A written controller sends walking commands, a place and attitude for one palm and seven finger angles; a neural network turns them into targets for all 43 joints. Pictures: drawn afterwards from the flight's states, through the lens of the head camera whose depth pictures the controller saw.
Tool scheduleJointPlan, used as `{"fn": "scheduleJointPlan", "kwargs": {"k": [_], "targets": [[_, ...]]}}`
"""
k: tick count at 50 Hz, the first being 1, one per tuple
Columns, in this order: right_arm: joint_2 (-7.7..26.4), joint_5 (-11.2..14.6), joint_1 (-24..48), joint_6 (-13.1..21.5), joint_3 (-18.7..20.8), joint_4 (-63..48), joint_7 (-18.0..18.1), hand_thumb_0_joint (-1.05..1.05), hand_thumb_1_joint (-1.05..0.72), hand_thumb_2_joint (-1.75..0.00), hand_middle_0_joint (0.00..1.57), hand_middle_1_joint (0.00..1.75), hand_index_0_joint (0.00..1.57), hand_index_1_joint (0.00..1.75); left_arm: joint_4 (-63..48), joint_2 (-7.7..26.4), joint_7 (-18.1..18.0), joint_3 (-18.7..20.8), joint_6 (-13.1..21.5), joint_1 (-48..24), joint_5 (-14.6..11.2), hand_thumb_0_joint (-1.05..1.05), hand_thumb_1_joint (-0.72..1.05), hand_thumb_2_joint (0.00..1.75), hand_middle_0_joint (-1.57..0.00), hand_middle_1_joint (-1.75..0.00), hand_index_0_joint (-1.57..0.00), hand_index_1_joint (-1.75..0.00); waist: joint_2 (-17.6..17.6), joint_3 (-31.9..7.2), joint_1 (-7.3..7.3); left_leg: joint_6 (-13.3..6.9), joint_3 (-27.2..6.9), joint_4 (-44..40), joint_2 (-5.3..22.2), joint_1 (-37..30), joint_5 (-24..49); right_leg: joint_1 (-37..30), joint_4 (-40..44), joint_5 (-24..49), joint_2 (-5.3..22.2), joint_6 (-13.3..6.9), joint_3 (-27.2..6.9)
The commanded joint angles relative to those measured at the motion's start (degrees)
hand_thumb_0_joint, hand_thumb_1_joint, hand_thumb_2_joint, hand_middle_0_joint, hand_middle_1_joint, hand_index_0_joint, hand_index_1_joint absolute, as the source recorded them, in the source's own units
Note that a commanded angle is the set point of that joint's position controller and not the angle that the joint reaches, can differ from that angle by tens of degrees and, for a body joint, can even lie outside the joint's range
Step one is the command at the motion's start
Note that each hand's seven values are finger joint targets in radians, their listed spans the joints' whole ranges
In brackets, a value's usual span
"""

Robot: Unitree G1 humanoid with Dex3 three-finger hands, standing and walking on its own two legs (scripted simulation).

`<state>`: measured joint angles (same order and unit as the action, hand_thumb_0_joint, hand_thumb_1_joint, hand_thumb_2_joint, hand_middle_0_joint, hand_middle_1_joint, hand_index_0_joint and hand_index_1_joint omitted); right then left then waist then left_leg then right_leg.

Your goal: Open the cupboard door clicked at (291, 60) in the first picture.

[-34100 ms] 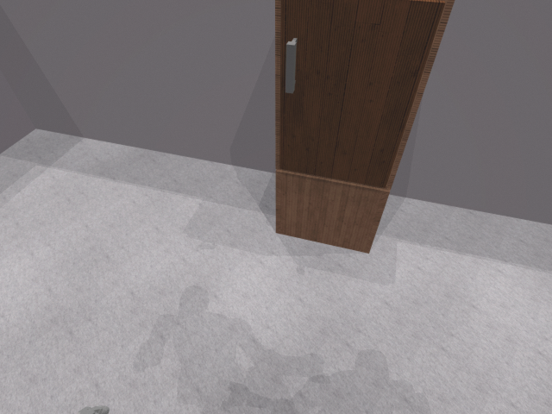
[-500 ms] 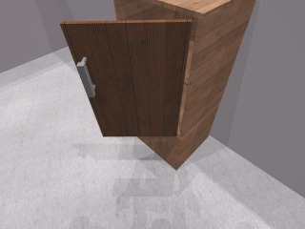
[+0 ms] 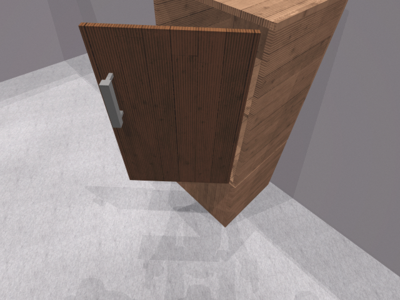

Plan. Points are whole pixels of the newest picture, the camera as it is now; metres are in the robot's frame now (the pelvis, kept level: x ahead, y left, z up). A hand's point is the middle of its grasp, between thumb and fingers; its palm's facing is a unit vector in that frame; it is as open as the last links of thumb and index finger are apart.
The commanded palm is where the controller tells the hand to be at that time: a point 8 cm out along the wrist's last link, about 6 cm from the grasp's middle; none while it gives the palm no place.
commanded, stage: shuffle to correct the standing spot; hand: left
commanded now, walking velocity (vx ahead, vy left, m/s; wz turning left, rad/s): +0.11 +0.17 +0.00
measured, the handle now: (114, 100) +0.56 +0.28 +0.07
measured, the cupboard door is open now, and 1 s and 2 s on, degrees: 44 44 44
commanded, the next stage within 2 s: come to a stop and stand still in 0.02 s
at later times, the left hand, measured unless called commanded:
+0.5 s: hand out of the picture +0.06 +0.21 -0.18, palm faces +0.04 -0.97 -0.22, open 7.3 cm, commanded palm none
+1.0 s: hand out of the picture +0.01 +0.18 -0.17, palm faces +0.02 -0.98 -0.19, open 7.4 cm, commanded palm none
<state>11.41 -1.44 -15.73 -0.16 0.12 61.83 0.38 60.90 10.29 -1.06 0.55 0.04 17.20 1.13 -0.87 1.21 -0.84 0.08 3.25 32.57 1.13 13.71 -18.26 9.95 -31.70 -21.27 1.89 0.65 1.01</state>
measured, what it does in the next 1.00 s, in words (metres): stands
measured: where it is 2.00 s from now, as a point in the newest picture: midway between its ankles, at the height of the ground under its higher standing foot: outside the picture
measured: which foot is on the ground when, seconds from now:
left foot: down 0.00-1.00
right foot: down 0.00-1.00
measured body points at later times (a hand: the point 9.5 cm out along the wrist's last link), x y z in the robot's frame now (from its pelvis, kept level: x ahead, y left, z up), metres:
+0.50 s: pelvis +0.04 +0.03 +0.00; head +0.06 +0.03 +0.45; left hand +0.06 +0.26 -0.16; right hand +0.07 -0.20 -0.15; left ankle +0.02 +0.13 -0.73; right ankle +0.00 -0.08 -0.73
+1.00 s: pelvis +0.01 +0.01 +0.01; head +0.02 +0.01 +0.46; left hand +0.01 +0.23 -0.15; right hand +0.03 -0.21 -0.15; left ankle +0.02 +0.14 -0.73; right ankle +0.00 -0.08 -0.73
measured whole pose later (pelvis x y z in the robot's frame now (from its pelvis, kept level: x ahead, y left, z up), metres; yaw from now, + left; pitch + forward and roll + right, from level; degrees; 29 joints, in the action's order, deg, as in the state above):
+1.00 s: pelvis +0.01 +0.01 +0.01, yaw +0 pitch -1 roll +0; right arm 9.1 -0.8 -14.1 0.2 -0.5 65.3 1.2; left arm 63.7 9.2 -2.2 -0.9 0.7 16.2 0.6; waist -0.5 1.2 -0.5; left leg 0.7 5.7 24.7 3.1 11.0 -12.4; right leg 8.5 -24.2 -14.9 0.4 -1.5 5.8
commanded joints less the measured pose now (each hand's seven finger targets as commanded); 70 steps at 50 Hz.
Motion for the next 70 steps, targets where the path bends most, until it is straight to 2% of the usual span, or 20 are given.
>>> {"fn": "scheduleJointPlan", "kwargs": {"k": [1, 3, 5, 9, 11, 13, 15, 18, 19, 21, 22, 25, 28, 48, 49, 50, 52, 53, 59, 70], "targets": [[6.2, 0.2, -5.2, 2.0, 1.1, -2.6, 0.4, 0.0, -0.9, -0.9, 0.2, 0.3, 0.2, 0.3, -3.5, 8.1, -0.5, 2.7, 0.3, 1.4, 0.5, 0.0, 0.9, 0.9, -0.2, -0.3, -0.2, -0.3, 5.4, 2.2, 1.02, -3.4, -4.7, -6.5, 4.9, -4.6, 15.9, 6.1, -0.6, 7.0, 3.8, -4.0, -1.5], [8.7, 0.0, -9.2, 1.9, 1.7, -2.1, 1.1, 0.0, -0.9, -0.9, 0.2, 0.3, 0.2, 0.3, -4.6, 4.7, -0.5, 2.0, 0.2, -0.7, 0.6, 0.0, 0.9, 0.9, -0.2, -0.3, -0.2, -0.3, 14.7, 2.2, 1.99, -10.2, -14.6, -11.2, 12.5, -10.1, 27.6, 15.4, -13.0, -9.7, -1.5, -2.1, 5.2], [7.0, 0.0, -9.0, 1.6, 1.5, -2.7, 1.3, 0.0, -0.9, -0.9, 0.2, 0.3, 0.2, 0.3, -5.8, 3.7, -0.5, 1.8, 0.4, -2.6, 0.3, 0.0, 0.9, 0.9, -0.2, -0.3, -0.2, -0.3, 10.3, 3.3, 1.68, -13.9, -15.4, -10.5, 14.4, -9.7, 33.9, 18.0, -17.9, -15.5, -0.1, -2.9, 3.7], [5.5, 0.6, -2.1, 1.9, 1.3, -5.2, 1.6, 0.0, -0.9, -0.9, 0.2, 0.3, 0.2, 0.3, -2.8, 3.1, -0.5, 2.0, 1.2, 4.9, 0.1, 0.0, 0.9, 0.9, -0.2, -0.3, -0.2, -0.3, 2.9, -1.5, -2.95, -7.2, -6.8, -2.7, 7.6, 1.6, 28.0, -2.6, 3.1, 10.4, 2.7, -2.6, 1.5], [2.0, 1.3, -2.2, 2.0, 1.1, -5.7, 1.4, 0.0, -0.9, -0.9, 0.2, 0.3, 0.2, 0.3, -1.7, 9.0, -1.1, 2.5, 1.9, 7.4, -0.1, 0.0, 0.9, 0.9, -0.2, -0.3, -0.2, -0.3, -7.9, -2.8, -1.69, -0.9, -0.3, 3.9, 0.3, 8.8, 2.6, -8.4, 7.0, 40.0, 19.0, -9.1, -13.3], [0.9, 1.0, -0.1, 0.7, 1.4, -5.2, 1.5, 0.0, -0.9, -0.9, 0.2, 0.3, 0.2, 0.3, -1.5, 8.7, -1.5, 2.3, 2.0, 6.2, 0.2, 0.0, 0.9, 0.9, -0.2, -0.3, -0.2, -0.3, -13.2, 0.1, -2.01, 0.0, -1.2, 11.8, 0.6, 11.0, -12.6, -6.6, 6.7, 55.2, 20.1, -12.9, -12.5], [0.0, 1.3, -0.4, 0.7, 1.6, -4.6, 1.3, 0.0, -0.9, -0.9, 0.2, 0.3, 0.2, 0.3, -2.4, 7.8, -2.1, 2.3, 1.7, 3.7, 0.7, 0.0, 0.9, 0.9, -0.2, -0.3, -0.2, -0.3, -11.4, 0.2, -0.84, 0.1, -0.9, 9.4, 1.1, 11.4, -11.4, -7.8, 3.9, 59.3, 17.5, -12.4, -7.5], [0.0, 1.1, -5.0, 1.0, 1.5, -1.6, 1.3, 0.0, -0.9, -0.9, 0.2, 0.3, 0.2, 0.3, -4.0, 7.2, -2.0, 2.1, 0.7, -0.1, -0.3, 0.0, 0.9, 0.9, -0.2, -0.3, -0.2, -0.3, -6.2, -3.1, 2.0, 0.0, 0.6, -9.1, 1.7, -5.1, 16.4, 0.1, -2.4, 42.9, 9.9, -5.8, -0.8], [2.5, 0.5, -5.2, 1.4, 1.9, -1.6, 1.5, 0.0, -0.9, -0.9, 0.2, 0.3, 0.2, 0.3, -4.9, 5.5, -1.9, 2.0, 0.2, 0.1, -0.6, 0.0, 0.9, 0.9, -0.2, -0.3, -0.2, -0.3, 2.0, -4.0, 1.01, -2.3, -4.2, -7.6, 7.5, -9.4, 34.1, 4.8, -3.5, 27.6, 5.9, -2.5, 1.5], [4.7, 0.6, -2.9, 1.5, 2.1, -2.0, 1.7, 0.0, -0.9, -0.9, 0.2, 0.3, 0.2, 0.3, -4.9, 3.7, -2.0, 1.6, -0.5, -0.7, -0.2, 0.0, 0.9, 0.9, -0.2, -0.3, -0.2, -0.3, 11.0, -1.5, 0.33, -7.3, -8.5, -10.0, 13.1, -5.6, 44.2, 4.9, -4.8, 2.3, 2.0, -0.2, 3.4], [4.5, 0.6, -1.6, 1.6, 2.0, -2.3, 1.9, 0.0, -0.9, -0.9, 0.2, 0.3, 0.2, 0.3, -4.7, 4.1, -1.9, 1.6, -0.7, -1.3, -0.3, 0.0, 0.9, 0.9, -0.2, -0.3, -0.2, -0.3, 10.5, -0.1, 0.3, -8.3, -9.7, -10.8, 13.5, -4.8, 45.2, 5.2, -5.0, -1.4, 2.0, -0.5, 2.5], [4.4, 0.6, 1.0, 1.9, 2.0, -3.1, 2.3, 0.0, -0.9, -0.9, 0.2, 0.3, 0.2, 0.3, -3.0, 3.9, -1.4, 1.3, -0.5, 1.1, -0.2, 0.0, 0.9, 0.9, -0.2, -0.3, -0.2, -0.3, 5.8, -1.0, -0.71, -7.3, -7.9, -9.6, 12.0, -5.8, 39.6, 2.9, 1.8, 5.8, 2.7, -0.9, 1.2], [3.3, 0.8, 1.4, 1.5, 1.8, -3.0, 1.9, 0.0, -0.9, -0.9, 0.2, 0.3, 0.2, 0.3, -2.3, 5.0, -1.1, 1.1, 0.5, 1.3, -0.1, 0.0, 0.9, 0.9, -0.2, -0.3, -0.2, -0.3, -0.7, -3.0, 0.33, -2.6, -2.7, -7.3, 6.6, -5.6, 23.2, 0.8, 7.0, 22.4, 5.7, -2.1, -1.8], [2.6, 0.7, -0.3, 1.6, 0.2, 1.9, 1.3, 0.0, -0.9, -0.9, 0.2, 0.3, 0.2, 0.3, 1.2, 5.0, -0.8, 0.0, 1.4, 2.1, -0.5, 0.0, 0.9, 0.9, -0.2, -0.3, -0.2, -0.3, 0.9, 2.2, 0.28, -1.1, -2.5, -13.5, 5.8, -4.2, 10.6, 1.6, 13.8, 12.0, 5.4, -2.5, -1.9], [4.5, 1.2, 4.6, 1.8, 0.7, -2.3, 0.7, 0.0, -0.9, -0.9, 0.2, 0.3, 0.2, 0.3, 2.8, 5.1, -3.2, -0.3, 2.2, 6.9, 0.3, 0.0, 0.9, 0.9, -0.2, -0.3, -0.2, -0.3, 2.4, 6.7, -1.38, 0.7, -0.1, -0.2, 5.6, 1.6, 9.5, 4.6, 13.1, 33.2, 9.1, -0.3, -6.7], [2.1, 1.0, 2.5, 1.4, 0.2, -4.0, 0.7, 0.0, -0.9, -0.9, 0.2, 0.3, 0.2, 0.3, 1.6, 8.0, -3.0, 0.1, 3.2, 5.5, 0.2, 0.0, 0.9, 0.9, -0.2, -0.3, -0.2, -0.3, -0.1, 4.2, 1.85, 0.7, -0.4, -1.5, 3.6, 1.4, 7.0, 0.2, 10.8, 52.8, 11.9, -1.3, -6.4], [1.5, 0.9, -4.0, 2.0, 0.8, -3.1, 0.8, 0.0, -0.9, -0.9, 0.2, 0.3, 0.2, 0.3, -0.2, 5.8, -2.5, -0.1, 3.5, 4.5, -0.5, 0.0, 0.9, 0.9, -0.2, -0.3, -0.2, -0.3, -3.6, -8.5, 2.66, -0.7, -0.8, -4.2, 3.5, -2.5, 8.2, -7.6, 5.2, 48.9, 9.6, -4.0, -3.0], [1.9, 1.0, -3.6, 1.8, 0.9, -3.0, 0.9, 0.0, -0.9, -0.9, 0.2, 0.3, 0.2, 0.3, -0.7, 5.4, -2.3, -0.2, 3.3, 4.1, -0.6, 0.0, 0.9, 0.9, -0.2, -0.3, -0.2, -0.3, -2.6, -8.3, 2.31, -0.8, -1.1, -4.8, 3.9, -3.5, 10.2, -6.1, 5.3, 41.7, 8.6, -3.9, -2.6], [2.7, 0.4, -2.5, 0.8, 1.0, -4.0, 0.5, 0.0, -0.9, -0.9, 0.2, 0.3, 0.2, 0.3, -1.5, 3.8, -1.4, -0.4, 1.2, 2.5, -0.2, 0.0, 0.9, 0.9, -0.2, -0.3, -0.2, -0.3, 0.1, 7.7, 1.61, -1.6, -4.7, -11.7, 4.5, 4.1, -1.6, 7.6, 11.5, -2.6, 4.3, -3.3, -2.5], [2.8, 0.2, -4.5, 1.1, 1.3, -3.8, 0.6, 0.0, -0.9, -0.9, 0.2, 0.3, 0.2, 0.3, -2.3, 2.6, -1.1, 0.1, 0.8, 5.3, 0.1, 0.0, 0.9, 0.9, -0.2, -0.3, -0.2, -0.3, 2.0, 4.1, 0.64, -2.6, -7.6, -16.4, 5.3, 7.2, -7.9, 4.1, 9.3, 0.3, 3.5, -2.5, 0.0]]}}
